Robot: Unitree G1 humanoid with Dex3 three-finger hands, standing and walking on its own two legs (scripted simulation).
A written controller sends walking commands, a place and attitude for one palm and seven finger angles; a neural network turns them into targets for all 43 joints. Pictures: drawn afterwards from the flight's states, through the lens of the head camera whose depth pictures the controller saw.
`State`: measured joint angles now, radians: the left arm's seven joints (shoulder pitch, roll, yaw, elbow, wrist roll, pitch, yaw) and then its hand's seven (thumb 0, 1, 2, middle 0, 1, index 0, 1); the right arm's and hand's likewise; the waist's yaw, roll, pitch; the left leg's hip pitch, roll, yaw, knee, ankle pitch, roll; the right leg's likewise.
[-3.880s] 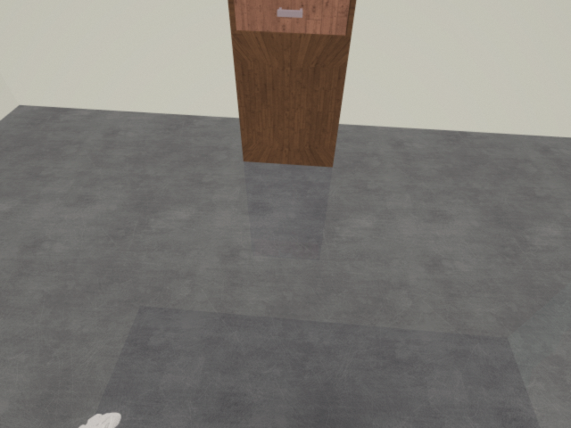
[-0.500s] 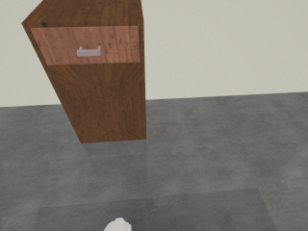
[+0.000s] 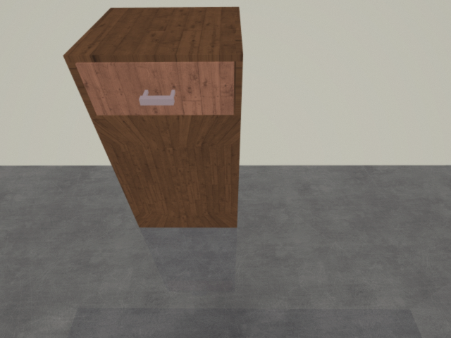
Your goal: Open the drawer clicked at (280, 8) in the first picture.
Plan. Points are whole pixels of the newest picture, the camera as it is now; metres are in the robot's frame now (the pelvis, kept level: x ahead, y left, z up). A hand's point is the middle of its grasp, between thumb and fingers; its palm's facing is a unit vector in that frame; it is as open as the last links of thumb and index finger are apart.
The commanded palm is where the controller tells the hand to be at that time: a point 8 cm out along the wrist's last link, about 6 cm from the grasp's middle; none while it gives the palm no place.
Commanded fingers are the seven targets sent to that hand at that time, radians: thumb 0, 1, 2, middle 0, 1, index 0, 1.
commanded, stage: take the last steps up to it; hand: left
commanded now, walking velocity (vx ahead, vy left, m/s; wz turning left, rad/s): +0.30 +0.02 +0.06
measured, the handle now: (158, 96) +0.77 +0.26 +0.03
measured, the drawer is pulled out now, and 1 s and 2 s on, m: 0.00 0.00 0.00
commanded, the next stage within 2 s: come to a stop and stand still in 0.64 s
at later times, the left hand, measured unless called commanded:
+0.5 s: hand out of the picture +0.04 +0.19 -0.18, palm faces +0.14 -0.98 -0.12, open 7.4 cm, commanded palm none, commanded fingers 0.00 0.90 0.90 -0.20 -0.30 -0.20 -0.30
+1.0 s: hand (162, 250) +0.36 +0.19 -0.16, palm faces +0.02 -0.98 -0.20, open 7.4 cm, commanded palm none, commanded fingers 0.00 0.90 0.90 -0.20 -0.30 -0.20 -0.30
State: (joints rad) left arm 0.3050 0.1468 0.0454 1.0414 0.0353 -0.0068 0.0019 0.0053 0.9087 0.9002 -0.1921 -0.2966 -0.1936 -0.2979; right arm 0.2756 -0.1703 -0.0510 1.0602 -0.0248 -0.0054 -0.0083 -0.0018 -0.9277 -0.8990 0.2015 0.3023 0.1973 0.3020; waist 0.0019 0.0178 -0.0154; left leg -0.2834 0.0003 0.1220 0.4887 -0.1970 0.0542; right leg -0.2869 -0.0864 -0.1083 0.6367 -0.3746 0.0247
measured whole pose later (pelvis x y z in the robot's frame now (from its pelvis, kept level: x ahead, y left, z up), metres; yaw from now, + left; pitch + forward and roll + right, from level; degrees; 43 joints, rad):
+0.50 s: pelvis +0.14 +0.05 -0.01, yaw +2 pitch +0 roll +0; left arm 0.43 0.12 0.05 1.16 0.02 -0.01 0.01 0.01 0.91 0.90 -0.20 -0.30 -0.20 -0.30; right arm 0.18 -0.15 -0.04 1.02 -0.03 -0.06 0.00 0.00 -0.92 -0.90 0.20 0.30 0.19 0.30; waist 0.04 -0.05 0.07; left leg -0.36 0.06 0.16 0.62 -0.25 0.04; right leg -0.24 -0.12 -0.07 0.94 -0.50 0.01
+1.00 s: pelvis +0.26 +0.03 +0.00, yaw +2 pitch +0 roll +1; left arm 0.10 0.11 0.02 1.02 0.02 -0.01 0.03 0.00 0.91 0.90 -0.19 -0.30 -0.20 -0.30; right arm 0.29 -0.13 -0.03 1.12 0.00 0.03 -0.03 0.00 -0.91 -0.90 0.20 0.30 0.19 0.30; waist -0.03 0.03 0.07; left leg -0.25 0.05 0.09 0.72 -0.50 -0.03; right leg -0.31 -0.06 -0.15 0.53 -0.21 -0.05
